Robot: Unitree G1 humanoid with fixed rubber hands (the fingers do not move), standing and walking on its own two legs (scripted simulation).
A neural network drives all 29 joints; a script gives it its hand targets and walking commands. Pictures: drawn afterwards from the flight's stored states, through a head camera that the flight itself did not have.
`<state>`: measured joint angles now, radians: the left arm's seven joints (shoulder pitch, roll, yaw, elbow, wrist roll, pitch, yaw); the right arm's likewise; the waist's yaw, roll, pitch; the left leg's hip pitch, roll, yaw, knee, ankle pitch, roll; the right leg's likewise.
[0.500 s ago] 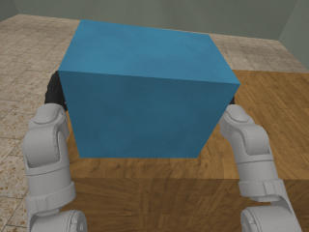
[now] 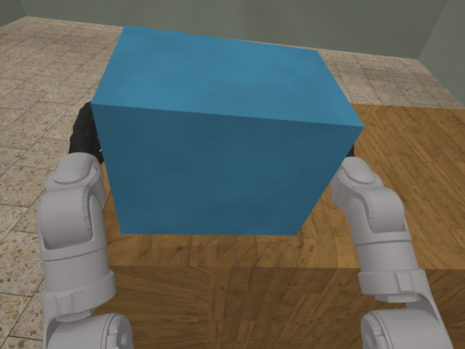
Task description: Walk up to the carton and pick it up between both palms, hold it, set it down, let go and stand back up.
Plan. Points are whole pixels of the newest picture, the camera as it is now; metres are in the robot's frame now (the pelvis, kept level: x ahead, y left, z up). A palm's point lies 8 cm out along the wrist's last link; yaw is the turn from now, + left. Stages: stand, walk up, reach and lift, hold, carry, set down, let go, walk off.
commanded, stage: hold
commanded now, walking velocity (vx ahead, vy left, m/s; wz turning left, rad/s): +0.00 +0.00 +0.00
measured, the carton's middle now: (219, 141) +0.38 +0.03 +0.21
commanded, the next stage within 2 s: none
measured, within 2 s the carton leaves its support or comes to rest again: neither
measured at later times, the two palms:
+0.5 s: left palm (88, 152) +0.33 +0.21 +0.22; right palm (342, 156) +0.36 -0.16 +0.21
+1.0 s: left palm (87, 159) +0.33 +0.21 +0.20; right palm (337, 163) +0.35 -0.16 +0.19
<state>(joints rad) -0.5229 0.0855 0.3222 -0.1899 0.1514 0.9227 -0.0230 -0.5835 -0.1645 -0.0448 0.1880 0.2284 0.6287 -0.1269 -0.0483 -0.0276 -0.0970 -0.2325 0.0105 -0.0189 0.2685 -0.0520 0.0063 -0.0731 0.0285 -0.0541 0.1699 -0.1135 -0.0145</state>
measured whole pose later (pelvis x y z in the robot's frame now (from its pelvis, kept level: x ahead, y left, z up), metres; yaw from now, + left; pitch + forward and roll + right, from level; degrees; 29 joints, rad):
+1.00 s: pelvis +0.00 +0.00 +0.00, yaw +0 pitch +0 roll -1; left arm -0.52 0.09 0.32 -0.16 0.15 0.93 -0.02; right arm -0.59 -0.17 -0.04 0.21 0.23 0.65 -0.13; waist -0.05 -0.02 -0.09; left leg -0.23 0.01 -0.02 0.27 -0.05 0.01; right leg -0.08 0.02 -0.05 0.19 -0.12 -0.01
